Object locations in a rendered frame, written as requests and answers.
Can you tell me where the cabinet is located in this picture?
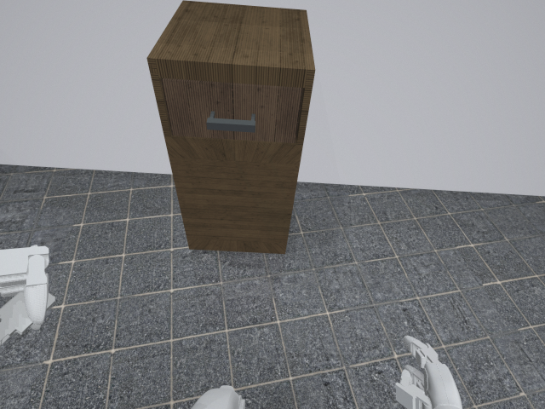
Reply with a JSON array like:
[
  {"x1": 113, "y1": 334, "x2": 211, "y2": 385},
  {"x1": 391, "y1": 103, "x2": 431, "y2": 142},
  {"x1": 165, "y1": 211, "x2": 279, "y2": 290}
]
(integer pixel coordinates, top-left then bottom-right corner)
[{"x1": 147, "y1": 0, "x2": 315, "y2": 254}]

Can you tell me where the right robot hand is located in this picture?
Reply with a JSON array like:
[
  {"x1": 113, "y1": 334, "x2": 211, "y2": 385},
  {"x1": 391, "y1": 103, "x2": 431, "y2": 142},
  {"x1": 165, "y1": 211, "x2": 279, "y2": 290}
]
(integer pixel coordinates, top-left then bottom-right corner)
[{"x1": 395, "y1": 336, "x2": 462, "y2": 409}]

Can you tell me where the drawer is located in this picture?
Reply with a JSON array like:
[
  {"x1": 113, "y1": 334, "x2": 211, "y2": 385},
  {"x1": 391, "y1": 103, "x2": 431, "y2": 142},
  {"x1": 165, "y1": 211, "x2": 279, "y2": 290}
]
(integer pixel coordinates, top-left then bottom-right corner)
[{"x1": 161, "y1": 78, "x2": 303, "y2": 143}]

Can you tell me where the left robot hand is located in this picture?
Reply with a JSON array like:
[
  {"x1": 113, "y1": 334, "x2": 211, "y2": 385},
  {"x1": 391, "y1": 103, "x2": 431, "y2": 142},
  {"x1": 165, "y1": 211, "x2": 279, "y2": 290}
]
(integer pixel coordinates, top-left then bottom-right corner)
[{"x1": 0, "y1": 245, "x2": 55, "y2": 348}]

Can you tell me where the robot left thigh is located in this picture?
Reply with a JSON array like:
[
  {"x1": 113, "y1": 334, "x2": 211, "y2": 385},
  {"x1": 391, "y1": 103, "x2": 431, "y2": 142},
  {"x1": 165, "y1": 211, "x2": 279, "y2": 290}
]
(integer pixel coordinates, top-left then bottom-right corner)
[{"x1": 191, "y1": 388, "x2": 245, "y2": 409}]

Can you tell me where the handle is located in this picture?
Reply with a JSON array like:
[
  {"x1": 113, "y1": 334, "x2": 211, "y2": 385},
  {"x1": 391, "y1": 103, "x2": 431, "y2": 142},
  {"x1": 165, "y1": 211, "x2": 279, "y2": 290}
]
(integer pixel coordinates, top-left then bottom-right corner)
[{"x1": 206, "y1": 111, "x2": 255, "y2": 133}]

